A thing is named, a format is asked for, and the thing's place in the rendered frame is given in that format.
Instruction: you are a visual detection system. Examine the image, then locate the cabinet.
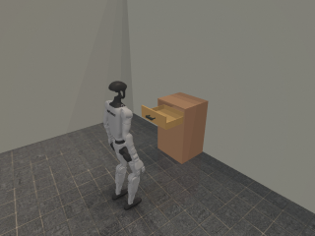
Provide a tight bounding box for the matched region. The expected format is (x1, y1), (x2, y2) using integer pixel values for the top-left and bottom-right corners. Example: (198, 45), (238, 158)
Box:
(157, 92), (209, 164)

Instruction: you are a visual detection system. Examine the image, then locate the right robot upper arm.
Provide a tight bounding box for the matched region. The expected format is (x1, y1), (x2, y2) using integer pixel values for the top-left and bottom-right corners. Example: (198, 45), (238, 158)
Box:
(121, 107), (133, 142)

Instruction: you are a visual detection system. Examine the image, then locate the right robot shin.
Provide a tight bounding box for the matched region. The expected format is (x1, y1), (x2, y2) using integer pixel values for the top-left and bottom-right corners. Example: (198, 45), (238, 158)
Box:
(127, 176), (140, 205)

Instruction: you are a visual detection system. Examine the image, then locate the robot right forearm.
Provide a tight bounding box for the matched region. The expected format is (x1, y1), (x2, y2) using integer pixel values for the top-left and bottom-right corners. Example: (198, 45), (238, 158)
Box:
(125, 134), (139, 162)

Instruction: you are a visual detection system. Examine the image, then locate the robot right hand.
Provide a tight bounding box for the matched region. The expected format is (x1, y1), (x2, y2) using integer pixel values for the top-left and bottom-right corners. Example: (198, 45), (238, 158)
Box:
(133, 159), (145, 177)

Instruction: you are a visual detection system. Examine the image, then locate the robot left hand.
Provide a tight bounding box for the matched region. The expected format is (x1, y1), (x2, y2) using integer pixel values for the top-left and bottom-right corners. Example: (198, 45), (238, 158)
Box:
(108, 137), (115, 148)

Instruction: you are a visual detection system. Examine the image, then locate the left robot upper arm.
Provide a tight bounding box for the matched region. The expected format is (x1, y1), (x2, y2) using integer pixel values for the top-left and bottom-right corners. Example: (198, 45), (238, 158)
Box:
(103, 100), (112, 126)

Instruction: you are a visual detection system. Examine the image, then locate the handle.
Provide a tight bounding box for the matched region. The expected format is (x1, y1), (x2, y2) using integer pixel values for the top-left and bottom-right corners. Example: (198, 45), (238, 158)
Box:
(145, 115), (156, 121)

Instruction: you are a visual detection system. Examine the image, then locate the drawer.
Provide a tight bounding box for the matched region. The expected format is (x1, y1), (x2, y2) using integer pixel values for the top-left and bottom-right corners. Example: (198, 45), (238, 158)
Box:
(141, 104), (184, 130)

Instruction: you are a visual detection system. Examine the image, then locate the robot left forearm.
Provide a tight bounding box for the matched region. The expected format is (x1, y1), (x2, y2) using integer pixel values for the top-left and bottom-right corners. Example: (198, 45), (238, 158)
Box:
(103, 123), (114, 139)

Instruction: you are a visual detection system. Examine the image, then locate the humanoid robot head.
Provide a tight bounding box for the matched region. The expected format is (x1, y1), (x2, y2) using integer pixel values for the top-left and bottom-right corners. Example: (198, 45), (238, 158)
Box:
(108, 81), (127, 108)

